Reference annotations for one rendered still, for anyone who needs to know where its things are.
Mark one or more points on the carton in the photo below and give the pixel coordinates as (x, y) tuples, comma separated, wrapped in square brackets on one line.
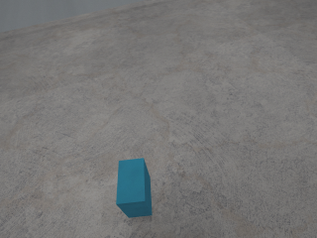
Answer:
[(134, 195)]

